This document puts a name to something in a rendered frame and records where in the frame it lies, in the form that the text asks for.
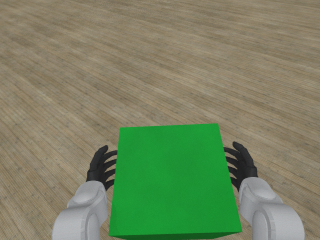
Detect carton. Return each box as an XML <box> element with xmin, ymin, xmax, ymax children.
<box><xmin>108</xmin><ymin>123</ymin><xmax>242</xmax><ymax>240</ymax></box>

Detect right robot forearm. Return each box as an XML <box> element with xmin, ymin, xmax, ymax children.
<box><xmin>238</xmin><ymin>177</ymin><xmax>305</xmax><ymax>240</ymax></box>

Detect right robot hand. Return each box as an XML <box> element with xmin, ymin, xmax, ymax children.
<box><xmin>223</xmin><ymin>141</ymin><xmax>258</xmax><ymax>192</ymax></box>

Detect left robot forearm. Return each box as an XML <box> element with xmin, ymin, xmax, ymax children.
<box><xmin>51</xmin><ymin>180</ymin><xmax>109</xmax><ymax>240</ymax></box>

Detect left robot hand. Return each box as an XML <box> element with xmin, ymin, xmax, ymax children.
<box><xmin>86</xmin><ymin>145</ymin><xmax>118</xmax><ymax>191</ymax></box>

